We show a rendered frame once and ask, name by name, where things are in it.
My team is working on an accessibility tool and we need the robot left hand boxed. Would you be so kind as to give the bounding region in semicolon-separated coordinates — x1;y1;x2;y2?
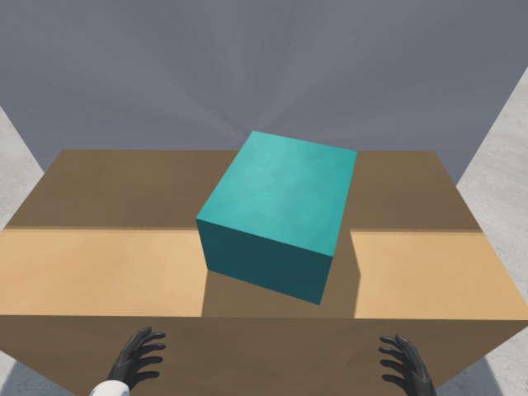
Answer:
106;326;166;390

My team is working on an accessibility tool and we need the pedestal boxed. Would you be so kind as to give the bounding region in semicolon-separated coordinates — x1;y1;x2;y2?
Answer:
0;149;528;396

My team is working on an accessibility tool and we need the carton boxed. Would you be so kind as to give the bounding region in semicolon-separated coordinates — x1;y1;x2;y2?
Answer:
196;131;357;305

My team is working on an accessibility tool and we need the robot right hand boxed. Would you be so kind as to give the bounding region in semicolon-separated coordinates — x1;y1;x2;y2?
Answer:
379;334;437;396

